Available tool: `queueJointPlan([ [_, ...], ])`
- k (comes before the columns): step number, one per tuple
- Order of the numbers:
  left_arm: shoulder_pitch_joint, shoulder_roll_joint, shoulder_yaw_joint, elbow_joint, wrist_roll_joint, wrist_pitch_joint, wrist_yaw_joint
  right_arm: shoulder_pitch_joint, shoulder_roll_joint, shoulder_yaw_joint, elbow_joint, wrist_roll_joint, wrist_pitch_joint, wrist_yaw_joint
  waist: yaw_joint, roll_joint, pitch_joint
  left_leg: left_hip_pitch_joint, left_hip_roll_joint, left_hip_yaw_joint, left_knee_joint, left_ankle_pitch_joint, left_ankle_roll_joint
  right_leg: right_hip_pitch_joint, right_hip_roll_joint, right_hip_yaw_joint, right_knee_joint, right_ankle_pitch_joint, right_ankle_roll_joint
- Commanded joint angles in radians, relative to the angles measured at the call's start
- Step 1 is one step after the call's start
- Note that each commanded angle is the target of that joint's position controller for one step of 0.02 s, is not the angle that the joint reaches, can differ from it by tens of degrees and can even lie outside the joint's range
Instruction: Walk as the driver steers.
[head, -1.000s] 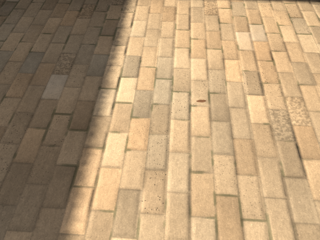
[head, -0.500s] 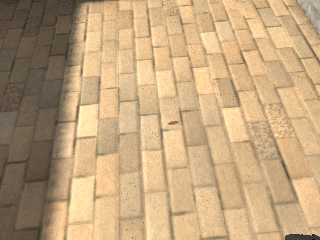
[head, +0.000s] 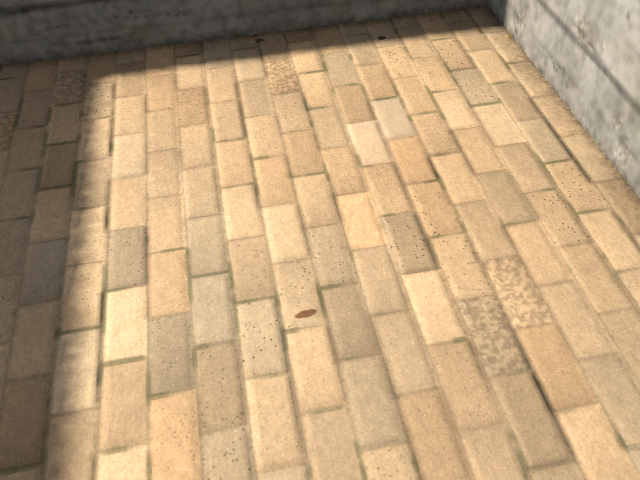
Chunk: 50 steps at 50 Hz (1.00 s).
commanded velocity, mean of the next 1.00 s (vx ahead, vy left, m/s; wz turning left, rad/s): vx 0.01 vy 0.00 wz -0.01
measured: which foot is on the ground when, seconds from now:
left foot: down 0.00-1.00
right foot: down 0.00-1.00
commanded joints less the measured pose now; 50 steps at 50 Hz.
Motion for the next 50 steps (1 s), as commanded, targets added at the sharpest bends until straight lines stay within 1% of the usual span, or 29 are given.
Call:
queueJointPlan([
  [1,-0.008,0.109,0.019,-0.038,-0.006,-0.040,0.001,-0.017,-0.103,-0.026,-0.035,0.002,-0.012,-0.007,-0.008,-0.082,0.001,0.135,0.042,-0.043,-0.032,0.011,0.035,-0.132,-0.054,0.059,-0.174,-0.022,-0.042],
  [3,0.016,0.111,0.019,-0.025,-0.012,-0.042,0.003,-0.015,-0.099,-0.026,-0.020,0.005,-0.012,-0.006,0.001,-0.059,-0.008,0.138,0.043,-0.042,-0.023,0.070,0.034,-0.103,-0.049,0.052,-0.152,0.045,-0.044],
  [9,0.042,0.098,0.014,0.004,-0.016,-0.039,0.005,-0.007,-0.104,-0.031,0.026,0.011,-0.001,-0.011,0.010,-0.022,-0.024,0.166,0.046,-0.043,-0.001,0.171,0.029,-0.064,-0.036,0.034,-0.126,0.155,-0.048],
  [16,0.046,0.083,0.010,0.038,-0.017,-0.035,0.003,-0.008,-0.109,-0.034,0.074,0.015,0.013,-0.022,0.010,-0.018,-0.025,0.184,0.049,-0.045,0.008,0.202,0.026,-0.038,-0.025,0.017,-0.123,0.224,-0.048],
  [24,0.050,0.073,0.005,0.078,-0.016,-0.033,0.003,-0.015,-0.107,-0.035,0.117,0.016,0.023,-0.029,0.008,-0.026,-0.006,0.193,0.047,-0.044,-0.003,0.181,0.021,-0.035,-0.019,0.008,-0.144,0.208,-0.046],
  [33,0.067,0.062,-0.004,0.118,-0.015,-0.032,0.005,-0.010,-0.099,-0.033,0.156,0.016,0.027,-0.032,0.007,-0.023,0.016,0.193,0.043,-0.042,-0.023,0.141,0.015,-0.040,-0.014,-0.001,-0.171,0.155,-0.043],
  [50,0.116,0.038,-0.017,0.168,-0.016,-0.032,0.007,0.031,-0.082,-0.024,0.200,0.016,0.029,-0.038,0.008,-0.018,0.040,0.181,0.038,-0.041,-0.045,0.096,0.011,-0.048,-0.006,-0.014,-0.195,0.103,-0.042],
])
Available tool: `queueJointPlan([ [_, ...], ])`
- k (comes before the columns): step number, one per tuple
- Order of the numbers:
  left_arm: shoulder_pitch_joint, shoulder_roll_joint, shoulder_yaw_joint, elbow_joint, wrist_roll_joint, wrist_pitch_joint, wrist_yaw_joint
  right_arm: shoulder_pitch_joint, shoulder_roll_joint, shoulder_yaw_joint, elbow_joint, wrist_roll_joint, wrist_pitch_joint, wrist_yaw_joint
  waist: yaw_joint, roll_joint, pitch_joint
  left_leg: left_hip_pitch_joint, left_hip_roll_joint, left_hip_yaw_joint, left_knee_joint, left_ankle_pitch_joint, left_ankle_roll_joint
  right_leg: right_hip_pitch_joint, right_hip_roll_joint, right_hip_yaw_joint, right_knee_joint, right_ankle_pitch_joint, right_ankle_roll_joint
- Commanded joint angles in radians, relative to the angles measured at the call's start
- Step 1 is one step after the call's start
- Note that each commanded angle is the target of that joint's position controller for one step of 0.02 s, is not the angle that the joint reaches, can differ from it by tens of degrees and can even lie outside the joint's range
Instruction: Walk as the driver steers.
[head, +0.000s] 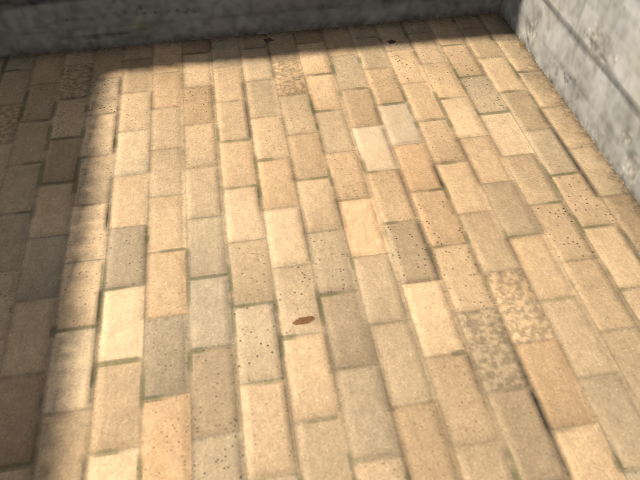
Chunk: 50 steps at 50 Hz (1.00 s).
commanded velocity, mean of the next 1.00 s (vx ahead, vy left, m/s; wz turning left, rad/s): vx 0.09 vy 0.00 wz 0.00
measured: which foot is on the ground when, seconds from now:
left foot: down 0.00-1.00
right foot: down 0.00-0.90, up 0.92-1.00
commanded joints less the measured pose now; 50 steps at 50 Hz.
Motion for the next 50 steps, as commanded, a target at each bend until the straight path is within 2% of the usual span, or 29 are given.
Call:
queueJointPlan([
  [1,0.073,0.091,0.014,-0.011,-0.001,-0.005,0.003,0.016,-0.098,-0.013,-0.023,0.000,-0.007,-0.004,0.001,-0.010,0.013,0.114,0.011,-0.003,-0.049,0.141,0.040,-0.156,-0.033,0.026,-0.129,0.117,-0.012],
  [32,0.142,0.065,0.004,0.012,-0.004,-0.006,0.003,0.077,-0.075,0.000,-0.013,0.003,-0.007,-0.008,0.004,-0.009,0.024,0.106,0.007,-0.003,-0.047,0.153,0.041,-0.156,-0.030,0.014,-0.129,0.133,-0.010],
  [33,0.163,0.059,0.003,0.022,-0.005,-0.005,0.004,0.093,-0.062,0.003,-0.003,0.002,-0.006,-0.008,0.005,-0.017,0.002,0.114,-0.010,0.015,-0.040,0.053,0.041,-0.147,-0.025,0.010,-0.142,0.029,-0.015],
  [34,0.170,0.075,0.009,0.024,-0.011,-0.001,0.007,0.096,-0.063,0.001,-0.001,0.006,-0.005,-0.008,0.008,-0.037,0.020,0.088,-0.040,0.046,-0.008,-0.102,0.042,-0.161,-0.027,0.025,-0.158,-0.131,-0.035],
  [35,0.159,0.108,0.020,0.013,-0.017,0.001,0.011,0.092,-0.068,-0.002,-0.005,0.010,-0.008,-0.008,0.013,-0.075,0.053,0.028,-0.071,0.081,0.044,-0.259,0.046,-0.178,-0.052,0.072,-0.183,-0.302,-0.068],
  [36,0.171,0.133,0.028,0.003,-0.023,-0.001,0.013,0.063,-0.068,-0.003,-0.021,0.010,-0.018,-0.005,0.029,-0.109,0.096,-0.056,-0.079,0.097,0.106,-0.320,0.051,-0.183,-0.111,0.157,-0.235,-0.441,-0.110],
  [37,0.189,0.168,0.040,-0.002,-0.030,-0.009,0.013,0.024,-0.054,0.000,-0.044,0.013,-0.035,0.003,0.046,-0.162,0.136,-0.143,-0.073,0.114,0.197,-0.277,0.055,-0.161,-0.204,0.279,-0.299,-0.518,-0.160],
  [38,0.180,0.199,0.053,-0.009,-0.035,-0.019,0.013,-0.005,-0.039,0.005,-0.063,0.017,-0.055,0.012,0.052,-0.194,0.179,-0.197,-0.029,0.091,0.280,-0.219,0.067,-0.167,-0.297,0.392,-0.341,-0.516,-0.211],
  [39,0.163,0.193,0.054,-0.018,-0.032,-0.030,0.012,-0.017,-0.039,0.004,-0.076,0.022,-0.074,0.022,0.044,-0.186,0.204,-0.254,0.007,0.067,0.318,-0.220,0.083,-0.146,-0.340,0.436,-0.351,-0.456,-0.236],
  [40,0.147,0.176,0.053,-0.027,-0.029,-0.039,0.008,-0.017,-0.043,0.003,-0.085,0.028,-0.090,0.031,0.034,-0.178,0.212,-0.286,0.029,0.055,0.306,-0.257,0.099,-0.110,-0.344,0.424,-0.335,-0.369,-0.233],
  [41,0.126,0.167,0.052,-0.035,-0.033,-0.043,0.004,0.004,-0.045,0.001,-0.086,0.034,-0.103,0.038,0.014,-0.165,0.201,-0.252,0.035,0.058,0.225,-0.270,0.112,-0.092,-0.323,0.375,-0.304,-0.297,-0.211],
  [42,0.090,0.166,0.051,-0.046,-0.041,-0.041,-0.001,0.067,-0.043,-0.003,-0.066,0.039,-0.112,0.043,-0.026,-0.145,0.176,-0.112,0.016,0.090,0.084,-0.217,0.120,-0.132,-0.276,0.292,-0.262,-0.239,-0.176],
  [43,0.074,0.162,0.050,-0.054,-0.043,-0.039,-0.005,0.163,-0.052,-0.015,-0.021,0.036,-0.115,0.046,-0.059,-0.116,0.130,0.085,-0.039,0.135,0.002,-0.114,0.107,-0.205,-0.212,0.212,-0.190,-0.154,-0.146],
  [44,0.048,0.163,0.047,-0.070,-0.039,-0.044,-0.008,0.278,-0.082,-0.034,0.017,0.028,-0.113,0.047,-0.104,-0.068,0.075,0.249,-0.037,0.087,-0.024,-0.061,0.106,-0.275,-0.150,0.136,-0.043,0.034,-0.116],
  [45,0.018,0.107,0.031,-0.099,-0.031,-0.055,-0.011,0.429,-0.178,-0.063,0.038,0.025,-0.115,0.042,-0.154,0.172,0.006,0.409,0.166,-0.249,-0.184,-0.164,0.186,-0.430,-0.026,-0.019,0.332,0.083,-0.046],
  [46,0.023,0.050,0.019,-0.133,-0.038,-0.075,-0.009,0.518,-0.228,-0.063,0.042,0.015,-0.127,0.056,-0.150,0.328,-0.062,0.494,0.360,-0.692,-0.360,-0.266,0.316,-0.601,0.060,0.019,0.611,-0.188,-0.031],
  [47,0.015,0.090,0.029,-0.135,-0.058,-0.088,-0.014,0.406,-0.159,-0.036,0.019,0.006,-0.140,0.055,-0.086,0.180,0.007,0.419,0.393,-0.692,-0.355,-0.321,0.319,-0.676,-0.013,0.108,0.772,-0.160,-0.056],
  [48,-0.003,0.104,0.031,-0.138,-0.062,-0.096,-0.024,0.307,-0.112,-0.021,-0.018,0.009,-0.146,0.057,-0.054,0.104,0.064,0.354,0.349,-0.544,-0.349,-0.294,0.282,-0.702,-0.064,0.112,0.803,-0.053,-0.082],
  [49,-0.009,0.110,0.037,-0.132,-0.052,-0.101,-0.026,0.243,-0.098,-0.012,-0.041,0.008,-0.146,0.063,-0.030,0.059,0.071,0.313,0.297,-0.413,-0.362,-0.217,0.245,-0.686,-0.103,0.093,0.763,0.045,-0.094],
  [50,-0.023,0.131,0.050,-0.133,-0.041,-0.102,-0.026,0.221,-0.086,-0.004,-0.053,0.005,-0.141,0.066,-0.018,0.051,0.080,0.289,0.254,-0.307,-0.369,-0.096,0.216,-0.663,-0.129,0.076,0.702,0.108,-0.092],
])
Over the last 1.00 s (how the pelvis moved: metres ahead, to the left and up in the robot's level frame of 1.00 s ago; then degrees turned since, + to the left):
0.03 -0.02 0.00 1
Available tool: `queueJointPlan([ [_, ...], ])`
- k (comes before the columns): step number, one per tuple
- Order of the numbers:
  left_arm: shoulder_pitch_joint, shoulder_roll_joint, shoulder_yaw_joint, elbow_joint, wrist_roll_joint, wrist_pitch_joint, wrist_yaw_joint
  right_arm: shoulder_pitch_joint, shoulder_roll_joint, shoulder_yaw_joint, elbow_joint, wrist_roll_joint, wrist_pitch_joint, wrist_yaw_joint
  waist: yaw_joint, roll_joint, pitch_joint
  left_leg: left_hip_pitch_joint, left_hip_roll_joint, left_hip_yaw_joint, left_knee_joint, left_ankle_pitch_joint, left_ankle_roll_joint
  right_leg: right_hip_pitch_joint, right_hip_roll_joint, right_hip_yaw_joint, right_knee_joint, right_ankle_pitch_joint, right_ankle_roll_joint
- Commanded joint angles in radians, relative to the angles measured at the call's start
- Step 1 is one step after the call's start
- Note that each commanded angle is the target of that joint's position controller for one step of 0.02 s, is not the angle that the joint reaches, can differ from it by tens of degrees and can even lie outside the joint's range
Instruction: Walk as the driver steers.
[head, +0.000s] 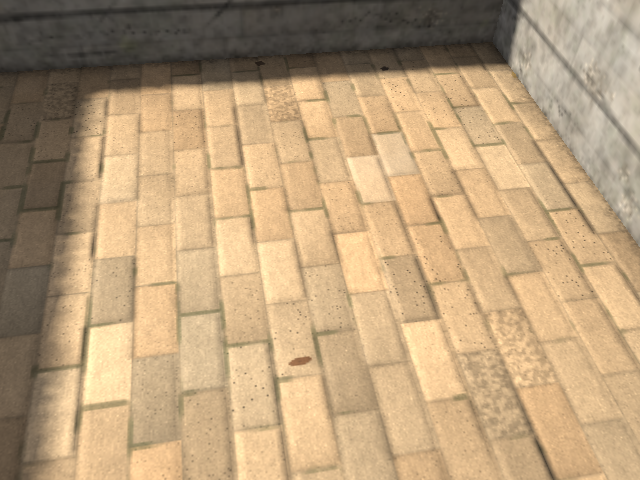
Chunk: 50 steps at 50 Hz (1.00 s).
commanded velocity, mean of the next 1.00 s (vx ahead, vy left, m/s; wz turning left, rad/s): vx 0.47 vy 0.00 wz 0.00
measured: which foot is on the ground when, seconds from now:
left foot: down 0.00-0.40, up 0.42-0.92, down 0.94-1.00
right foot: up 0.00-0.36, down 0.38-0.94, up 0.96-1.00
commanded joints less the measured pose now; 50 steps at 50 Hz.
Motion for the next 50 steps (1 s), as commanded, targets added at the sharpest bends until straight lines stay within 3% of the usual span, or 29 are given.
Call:
queueJointPlan([
  [1,-0.075,0.093,0.031,-0.081,0.011,-0.030,-0.011,0.046,-0.066,0.009,-0.032,-0.010,-0.001,0.007,0.003,0.103,0.117,0.173,0.254,-0.317,-0.343,0.118,0.106,-0.364,-0.110,0.026,0.018,0.160,-0.021],
  [4,-0.127,0.044,0.026,-0.098,0.017,-0.009,-0.022,0.132,-0.091,0.011,-0.016,-0.015,0.012,-0.012,-0.004,0.101,0.108,0.178,0.229,-0.214,-0.348,0.334,0.117,-0.380,-0.114,-0.025,-0.064,0.215,0.022],
  [7,-0.292,0.022,0.012,-0.167,0.020,-0.007,-0.023,0.130,-0.126,0.009,-0.036,-0.020,0.022,-0.029,-0.026,0.085,0.142,0.140,0.228,-0.173,-0.379,0.363,0.128,-0.397,-0.104,-0.042,-0.276,0.304,0.055],
  [10,-0.407,0.025,0.001,-0.206,0.015,-0.012,-0.035,0.160,-0.149,0.002,-0.045,-0.014,0.025,-0.037,-0.053,0.105,0.158,0.117,0.221,-0.133,-0.405,0.339,0.124,-0.322,-0.066,-0.079,-0.455,0.393,0.058],
  [13,-0.475,0.038,-0.002,-0.239,0.009,-0.018,-0.052,0.189,-0.150,-0.004,-0.036,0.000,0.027,-0.038,-0.049,0.108,0.181,0.184,0.258,-0.118,-0.391,0.367,0.120,-0.303,-0.052,-0.071,-0.549,0.404,0.030],
  [15,-0.474,0.060,0.003,-0.250,0.010,-0.025,-0.063,0.175,-0.162,-0.012,-0.040,0.002,0.033,-0.039,-0.020,0.115,0.159,0.257,0.280,-0.101,-0.333,0.491,0.104,-0.263,-0.036,-0.071,-0.592,0.364,0.000],
  [16,-0.437,0.082,0.013,-0.246,0.010,-0.028,-0.065,0.160,-0.175,-0.017,-0.047,-0.002,0.037,-0.039,0.011,0.133,0.118,0.284,0.286,-0.092,-0.273,0.653,0.092,-0.191,-0.012,-0.083,-0.597,0.335,-0.017],
  [17,-0.359,0.114,0.029,-0.229,0.010,-0.028,-0.063,0.146,-0.190,-0.023,-0.052,-0.007,0.043,-0.039,0.058,0.159,0.051,0.300,0.283,-0.080,-0.171,0.848,0.081,-0.075,0.024,-0.105,-0.585,0.306,-0.037],
  [18,-0.191,0.156,0.053,-0.179,0.008,-0.025,-0.057,0.126,-0.186,-0.021,-0.060,-0.013,0.053,-0.038,0.144,0.166,-0.049,0.261,0.246,-0.048,0.023,0.971,0.058,0.135,0.061,-0.126,-0.584,0.294,-0.064],
  [19,-0.005,0.209,0.074,-0.132,0.012,-0.019,-0.047,0.108,-0.169,-0.010,-0.083,-0.021,0.054,-0.034,0.221,0.137,-0.168,0.057,0.205,-0.031,0.296,0.806,0.025,0.443,-0.039,-0.011,-0.558,0.276,-0.112],
  [20,0.126,0.314,0.097,-0.100,0.039,-0.016,-0.044,0.247,-0.016,0.030,-0.100,-0.018,0.033,-0.017,0.155,-0.143,-0.371,-0.342,0.013,-0.035,0.740,0.207,-0.042,0.841,-0.333,0.511,-0.649,0.037,-0.293],
  [21,0.113,0.236,0.071,-0.094,0.040,-0.014,-0.046,0.217,-0.043,0.026,-0.083,0.007,-0.002,-0.009,0.164,-0.173,-0.428,-0.461,-0.031,-0.202,0.904,-0.222,-0.023,0.838,-0.383,0.789,-0.856,-0.049,-0.299],
  [22,0.001,0.181,0.053,-0.104,0.030,-0.019,-0.047,0.096,-0.128,0.001,-0.131,0.037,-0.021,-0.007,0.137,-0.147,-0.228,-0.563,0.035,-0.193,0.955,-0.179,0.000,0.685,-0.344,0.633,-0.874,-0.043,-0.229],
  [23,-0.106,0.137,0.038,-0.129,0.028,-0.023,-0.048,0.016,-0.150,-0.002,-0.156,0.040,-0.028,-0.015,0.103,-0.054,-0.122,-0.544,0.094,-0.161,0.916,-0.080,0.011,0.499,-0.312,0.471,-0.893,0.058,-0.193],
  [24,-0.175,0.103,0.026,-0.136,0.037,-0.028,-0.054,-0.014,-0.149,-0.011,-0.158,0.027,-0.022,-0.025,0.063,0.011,-0.057,-0.488,0.137,-0.143,0.849,-0.008,0.011,0.335,-0.271,0.347,-0.921,0.165,-0.170],
  [25,-0.206,0.081,0.020,-0.133,0.047,-0.035,-0.059,0.013,-0.131,-0.018,-0.152,0.015,-0.005,-0.032,0.019,-0.010,-0.035,-0.409,0.172,-0.150,0.791,0.035,0.013,0.228,-0.229,0.256,-0.949,0.213,-0.150],
  [27,-0.193,0.073,0.018,-0.110,0.047,-0.038,-0.062,0.055,-0.086,-0.017,-0.142,0.011,0.025,-0.036,-0.012,-0.038,-0.009,-0.348,0.187,-0.137,0.730,0.050,0.007,0.131,-0.193,0.172,-0.999,0.242,-0.159],
  [31,-0.111,0.131,0.027,-0.076,0.047,-0.038,-0.032,-0.097,-0.115,-0.030,-0.203,-0.006,0.036,-0.040,0.004,-0.015,0.060,-0.496,0.206,-0.123,0.538,0.212,-0.034,0.143,-0.189,0.111,-1.052,0.301,-0.178],
  [36,-0.017,0.153,0.028,-0.056,0.034,-0.024,-0.009,-0.292,-0.090,-0.020,-0.258,-0.003,0.020,-0.020,0.064,-0.011,0.077,-0.493,0.155,-0.072,0.207,0.441,-0.045,0.226,-0.159,0.033,-1.054,0.334,-0.134],
  [41,0.074,0.164,0.036,-0.017,0.024,-0.002,-0.004,-0.426,-0.095,-0.010,-0.312,0.008,0.010,0.010,0.103,-0.010,0.110,-0.529,0.125,-0.067,0.067,0.380,-0.027,0.404,-0.221,0.036,-0.987,0.355,-0.127],
  [44,0.056,0.183,0.046,-0.017,0.023,0.015,0.000,-0.390,-0.130,-0.019,-0.321,0.010,0.001,0.024,0.058,-0.037,0.076,-0.441,0.094,-0.050,0.025,0.263,0.012,0.479,-0.253,0.041,-0.895,0.529,-0.100],
  [45,0.031,0.191,0.048,-0.024,0.024,0.020,0.000,-0.318,-0.156,-0.032,-0.305,0.010,-0.002,0.023,0.013,-0.052,0.027,-0.322,0.059,-0.020,0.014,0.239,0.031,0.477,-0.237,0.022,-0.809,0.706,-0.085],
  [46,0.013,0.174,0.041,-0.031,0.027,0.025,-0.001,-0.159,-0.199,-0.057,-0.256,0.007,-0.002,0.018,-0.065,-0.042,-0.068,-0.108,0.026,0.006,0.004,0.252,0.059,0.433,-0.184,-0.019,-0.625,0.830,-0.060],
  [47,0.017,0.140,0.024,-0.054,0.041,0.024,-0.002,0.035,-0.274,-0.081,-0.213,-0.004,0.000,0.008,-0.130,0.037,-0.219,0.213,0.173,-0.159,0.036,0.262,0.122,0.236,-0.126,-0.063,-0.325,0.640,-0.024],
  [48,0.148,-0.003,-0.017,-0.059,0.042,0.001,-0.015,0.125,-0.356,-0.100,-0.183,-0.012,0.006,0.011,-0.068,0.305,-0.359,0.584,0.413,-0.653,-0.064,0.069,0.289,-0.189,0.069,-0.062,0.058,0.034,0.047],
  [49,0.102,0.077,-0.001,-0.046,0.019,-0.027,-0.020,0.116,-0.256,-0.070,-0.189,-0.008,0.006,0.012,-0.094,0.258,-0.379,0.596,0.421,-0.799,-0.174,-0.007,0.277,-0.313,0.056,0.092,0.195,-0.195,0.029],
  [50,0.000,0.152,0.018,-0.082,-0.006,-0.043,-0.023,0.026,-0.210,-0.054,-0.204,-0.004,0.003,0.010,-0.082,0.207,-0.225,0.473,0.387,-0.639,-0.180,0.038,0.221,-0.386,-0.001,0.086,0.224,-0.132,0.010],
])
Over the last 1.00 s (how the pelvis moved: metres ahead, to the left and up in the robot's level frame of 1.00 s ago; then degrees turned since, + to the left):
0.09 0.04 0.00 0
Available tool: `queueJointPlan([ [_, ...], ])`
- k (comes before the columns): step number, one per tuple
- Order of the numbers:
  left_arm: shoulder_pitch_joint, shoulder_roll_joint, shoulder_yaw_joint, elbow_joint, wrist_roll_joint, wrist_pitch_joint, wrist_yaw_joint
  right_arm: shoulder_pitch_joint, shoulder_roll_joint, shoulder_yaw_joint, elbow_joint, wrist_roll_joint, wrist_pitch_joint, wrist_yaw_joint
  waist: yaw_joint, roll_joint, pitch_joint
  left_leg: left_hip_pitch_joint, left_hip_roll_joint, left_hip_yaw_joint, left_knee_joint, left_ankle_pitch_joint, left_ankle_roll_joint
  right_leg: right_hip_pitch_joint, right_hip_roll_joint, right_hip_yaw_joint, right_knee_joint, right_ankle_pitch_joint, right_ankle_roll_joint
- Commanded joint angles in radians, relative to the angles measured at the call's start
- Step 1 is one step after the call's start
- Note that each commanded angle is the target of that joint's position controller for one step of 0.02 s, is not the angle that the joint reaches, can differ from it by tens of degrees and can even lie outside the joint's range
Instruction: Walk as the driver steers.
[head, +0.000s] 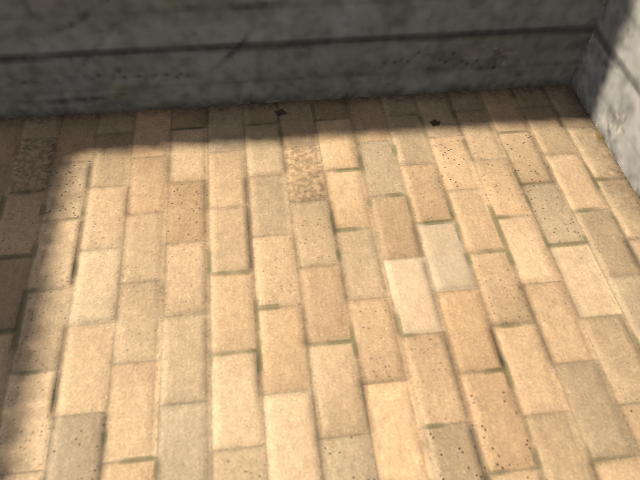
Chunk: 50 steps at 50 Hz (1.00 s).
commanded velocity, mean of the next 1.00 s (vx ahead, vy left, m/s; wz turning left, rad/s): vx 0.15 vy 0.00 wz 0.00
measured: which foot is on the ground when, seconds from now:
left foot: down 0.00-0.42, up 0.44-0.64, down 0.66-1.00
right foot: up 0.00-0.38, down 0.40-1.00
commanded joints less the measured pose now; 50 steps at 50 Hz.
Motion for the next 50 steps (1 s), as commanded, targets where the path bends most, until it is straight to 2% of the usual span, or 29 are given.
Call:
queueJointPlan([
  [1,-0.069,0.130,0.018,-0.104,-0.027,-0.056,-0.002,0.223,-0.141,-0.033,0.014,-0.003,0.002,-0.009,-0.109,0.098,-0.183,0.623,0.323,-0.499,-0.288,-0.027,0.188,-0.567,-0.079,0.056,0.356,0.075,-0.035],
  [2,-0.100,0.121,0.024,-0.107,-0.010,-0.051,0.005,0.168,-0.112,-0.024,0.008,-0.011,0.001,-0.004,-0.080,0.051,-0.116,0.487,0.285,-0.405,-0.320,0.063,0.174,-0.525,-0.112,0.042,0.289,0.136,-0.031],
  [3,-0.081,0.106,0.029,-0.105,-0.003,-0.037,0.007,0.149,-0.090,-0.017,0.010,-0.020,-0.003,-0.002,-0.043,0.075,-0.099,0.407,0.254,-0.341,-0.349,0.103,0.161,-0.459,-0.141,0.049,0.241,0.176,-0.031],
  [4,-0.062,0.084,0.029,-0.099,0.000,-0.022,0.009,0.142,-0.082,-0.014,0.016,-0.023,-0.004,0.002,-0.025,0.084,-0.079,0.354,0.238,-0.300,-0.370,0.201,0.162,-0.415,-0.142,0.042,0.214,0.187,-0.022],
  [6,-0.036,0.053,0.028,-0.093,0.006,-0.001,0.016,0.163,-0.101,-0.017,0.038,-0.024,-0.008,-0.003,0.004,0.070,-0.058,0.294,0.227,-0.207,-0.370,0.477,0.175,-0.381,-0.135,0.022,0.151,0.189,0.003],
  [8,-0.085,0.044,0.026,-0.115,0.018,0.007,0.020,0.169,-0.124,-0.020,0.051,-0.026,-0.004,-0.018,0.009,0.069,-0.048,0.281,0.214,-0.134,-0.363,0.640,0.173,-0.399,-0.127,0.006,0.033,0.261,0.030],
  [10,-0.147,0.028,0.019,-0.131,0.022,0.009,0.018,0.166,-0.127,-0.017,0.055,-0.022,0.009,-0.030,-0.002,0.078,-0.055,0.269,0.175,-0.066,-0.354,0.660,0.145,-0.358,-0.112,-0.014,-0.137,0.377,0.037],
  [12,-0.216,0.022,0.013,-0.144,0.020,0.010,0.013,0.194,-0.140,-0.018,0.069,-0.020,0.017,-0.037,-0.033,0.089,-0.068,0.281,0.157,-0.037,-0.347,0.630,0.127,-0.302,-0.082,-0.035,-0.269,0.484,0.036],
  [16,-0.278,0.053,0.017,-0.157,0.021,0.012,0.006,0.216,-0.139,-0.017,0.103,-0.009,0.036,-0.043,-0.053,0.101,-0.068,0.365,0.195,-0.074,-0.293,0.548,0.123,-0.271,-0.060,-0.018,-0.387,0.489,0.019],
  [18,-0.256,0.072,0.024,-0.149,0.030,0.006,0.002,0.192,-0.136,-0.018,0.110,0.001,0.046,-0.047,-0.026,0.093,-0.075,0.393,0.199,-0.094,-0.215,0.496,0.102,-0.222,-0.048,-0.020,-0.465,0.478,-0.009],
  [19,-0.210,0.090,0.033,-0.128,0.036,0.001,0.002,0.193,-0.127,-0.016,0.114,0.005,0.049,-0.049,-0.003,0.070,-0.092,0.392,0.166,-0.092,-0.154,0.440,0.072,-0.141,-0.038,-0.026,-0.543,0.572,-0.027],
  [20,-0.166,0.150,0.049,-0.114,0.045,-0.002,0.009,0.237,-0.114,-0.013,0.117,-0.009,0.046,-0.050,-0.011,0.008,-0.136,0.353,0.104,-0.066,-0.065,0.347,0.025,-0.009,-0.100,0.031,-0.539,0.932,-0.053],
  [21,-0.145,0.186,0.052,-0.111,0.051,0.003,0.014,0.354,-0.059,0.001,0.137,-0.027,0.037,-0.048,-0.072,-0.111,-0.228,0.192,0.031,-0.036,0.063,0.034,-0.025,0.226,-0.229,0.145,-0.455,1.220,-0.148],
  [22,-0.106,0.107,0.035,-0.092,0.044,0.017,0.015,0.388,-0.011,0.019,0.161,-0.021,0.043,-0.050,-0.044,-0.201,-0.299,0.124,-0.006,-0.039,0.193,-0.298,-0.066,0.287,-0.327,0.254,-0.471,1.196,-0.256],
  [23,-0.106,0.056,0.018,-0.085,0.033,0.024,0.010,0.315,-0.054,0.010,0.145,-0.007,0.061,-0.052,-0.020,-0.190,-0.276,0.079,-0.003,-0.072,0.286,-0.520,-0.089,0.235,-0.343,0.312,-0.529,1.021,-0.278],
  [24,-0.141,0.066,0.015,-0.089,0.034,0.025,0.007,0.255,-0.083,0.003,0.125,0.004,0.080,-0.058,-0.020,-0.158,-0.235,0.036,0.016,-0.099,0.340,-0.559,-0.094,0.174,-0.331,0.327,-0.575,0.809,-0.261],
  [26,-0.245,0.098,0.019,-0.113,0.037,0.028,0.013,0.214,-0.096,-0.008,0.124,-0.001,0.119,-0.073,-0.046,-0.103,-0.165,0.058,0.053,-0.116,0.343,-0.471,-0.106,0.008,-0.303,0.297,-0.652,0.518,-0.213],
  [28,-0.328,0.095,0.020,-0.128,0.041,0.039,0.021,0.233,-0.070,-0.006,0.141,-0.005,0.136,-0.082,-0.080,-0.125,-0.130,0.161,0.058,-0.095,0.220,-0.369,-0.107,-0.131,-0.246,0.225,-0.700,0.362,-0.166],
  [29,-0.342,0.090,0.020,-0.125,0.041,0.045,0.024,0.249,-0.052,-0.003,0.157,-0.007,0.136,-0.083,-0.089,-0.126,-0.127,0.228,0.046,-0.073,0.147,-0.282,-0.101,-0.176,-0.215,0.177,-0.704,0.325,-0.149],
  [31,-0.331,0.079,0.018,-0.108,0.026,0.055,0.027,0.281,-0.033,-0.001,0.187,-0.015,0.133,-0.076,-0.104,-0.116,-0.130,0.339,0.016,-0.028,-0.014,-0.097,-0.083,-0.215,-0.167,0.112,-0.694,0.188,-0.115],
  [32,-0.302,0.065,0.015,-0.093,0.017,0.057,0.027,0.273,-0.042,-0.002,0.187,-0.026,0.135,-0.071,-0.098,-0.097,-0.115,0.361,0.019,-0.029,-0.071,-0.060,-0.066,-0.228,-0.144,0.094,-0.694,0.075,-0.078],
  [33,-0.275,0.056,0.012,-0.079,0.017,0.058,0.026,0.253,-0.069,-0.004,0.175,-0.036,0.136,-0.070,-0.078,-0.062,-0.074,0.343,0.062,-0.070,-0.122,-0.074,-0.042,-0.242,-0.121,0.080,-0.682,-0.012,-0.038],
  [34,-0.256,0.062,0.017,-0.077,0.023,0.060,0.026,0.230,-0.116,-0.010,0.166,-0.028,0.136,-0.073,-0.040,0.001,-0.026,0.246,0.089,-0.094,-0.148,-0.215,-0.017,-0.214,-0.076,0.040,-0.664,-0.014,-0.007],
  [35,-0.262,0.051,0.016,-0.078,0.027,0.061,0.031,0.211,-0.110,-0.010,0.174,-0.020,0.127,-0.071,-0.031,0.068,0.007,0.112,0.083,-0.109,-0.191,-0.364,-0.007,-0.115,-0.042,-0.004,-0.621,0.071,0.012],
  [36,-0.262,0.050,0.016,-0.073,0.028,0.060,0.035,0.187,-0.084,-0.004,0.172,-0.020,0.114,-0.070,-0.023,0.089,0.020,0.059,0.081,-0.114,-0.228,-0.378,-0.019,-0.046,-0.041,-0.008,-0.578,0.154,0.011],
  [37,-0.252,0.046,0.017,-0.066,0.027,0.059,0.037,0.170,-0.078,-0.002,0.173,-0.023,0.102,-0.070,-0.014,0.103,0.015,0.053,0.083,-0.113,-0.241,-0.342,-0.033,-0.014,-0.042,-0.011,-0.554,0.217,0.002],
  [39,-0.233,0.051,0.019,-0.047,0.028,0.060,0.037,0.175,-0.075,-0.002,0.176,-0.021,0.084,-0.068,-0.016,0.086,0.001,0.097,0.076,-0.105,-0.225,-0.248,-0.047,-0.004,-0.043,-0.013,-0.531,0.311,-0.012],
  [41,-0.229,0.046,0.019,-0.035,0.025,0.059,0.034,0.208,-0.071,0.000,0.188,-0.015,0.078,-0.068,-0.027,0.058,-0.016,0.141,0.069,-0.096,-0.202,-0.174,-0.046,-0.002,-0.047,-0.013,-0.521,0.380,-0.017],
  [50,-0.221,0.050,0.020,0.008,0.018,0.073,0.033,0.255,-0.056,0.008,0.204,-0.012,0.087,-0.068,-0.038,0.016,-0.036,0.205,0.054,-0.074,-0.166,-0.020,-0.040,0.022,-0.049,-0.015,-0.491,0.502,-0.010],
])
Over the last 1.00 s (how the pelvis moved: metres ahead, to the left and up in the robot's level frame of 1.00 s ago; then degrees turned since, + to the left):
0.57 -0.01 -0.01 0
